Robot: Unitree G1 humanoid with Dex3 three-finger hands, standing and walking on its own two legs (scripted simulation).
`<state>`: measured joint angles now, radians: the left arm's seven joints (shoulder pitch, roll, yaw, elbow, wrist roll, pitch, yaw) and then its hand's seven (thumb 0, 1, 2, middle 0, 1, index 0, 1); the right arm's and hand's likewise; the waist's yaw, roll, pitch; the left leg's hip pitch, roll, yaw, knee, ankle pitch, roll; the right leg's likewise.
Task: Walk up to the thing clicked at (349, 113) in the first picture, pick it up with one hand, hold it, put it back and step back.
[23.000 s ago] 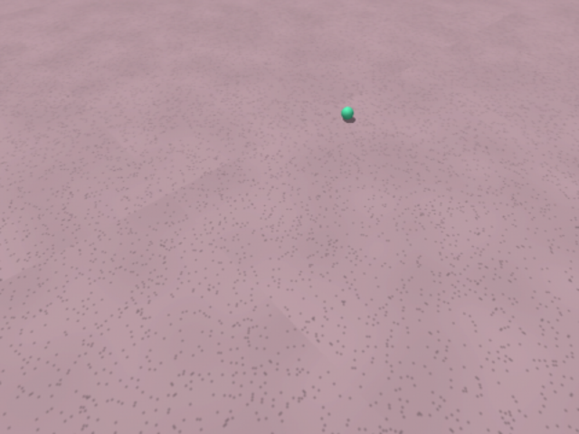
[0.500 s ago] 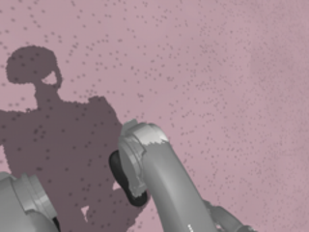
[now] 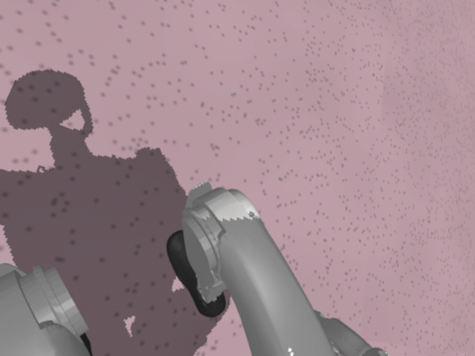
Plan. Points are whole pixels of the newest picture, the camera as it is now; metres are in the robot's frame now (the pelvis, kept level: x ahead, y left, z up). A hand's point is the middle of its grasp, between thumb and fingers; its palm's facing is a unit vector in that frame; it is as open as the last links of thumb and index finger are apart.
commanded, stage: settle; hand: left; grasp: from above
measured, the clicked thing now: out of the picture +0.48 +0.33 -0.28
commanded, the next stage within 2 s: lift in 0.80 s
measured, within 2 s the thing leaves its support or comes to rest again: leaves its support in 0.22 s
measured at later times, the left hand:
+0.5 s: hand out of the picture +0.47 +0.35 -0.18, palm faces -0.40 -0.12 -0.91, open 9.8 cm
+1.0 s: hand out of the picture +0.47 +0.34 -0.12, palm faces -0.43 -0.11 -0.90, open 9.8 cm
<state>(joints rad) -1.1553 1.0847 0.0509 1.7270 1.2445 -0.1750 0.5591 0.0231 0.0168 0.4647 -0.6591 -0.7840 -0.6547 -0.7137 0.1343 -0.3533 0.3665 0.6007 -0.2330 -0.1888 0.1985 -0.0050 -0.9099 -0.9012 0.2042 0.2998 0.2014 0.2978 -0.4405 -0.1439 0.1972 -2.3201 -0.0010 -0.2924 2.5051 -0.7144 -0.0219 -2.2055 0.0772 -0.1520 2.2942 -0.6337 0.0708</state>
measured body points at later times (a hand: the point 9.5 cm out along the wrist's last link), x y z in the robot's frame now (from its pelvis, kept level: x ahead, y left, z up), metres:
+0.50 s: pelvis +0.01 +0.00 +0.01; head +0.26 +0.13 +0.36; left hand +0.49 +0.35 -0.13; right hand +0.09 -0.26 -0.05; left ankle +0.06 +0.13 -0.29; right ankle +0.13 -0.13 -0.29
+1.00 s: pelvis +0.00 -0.01 +0.02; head +0.24 +0.09 +0.39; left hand +0.49 +0.34 -0.07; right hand +0.07 -0.28 -0.06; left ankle +0.06 +0.13 -0.29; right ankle +0.13 -0.13 -0.29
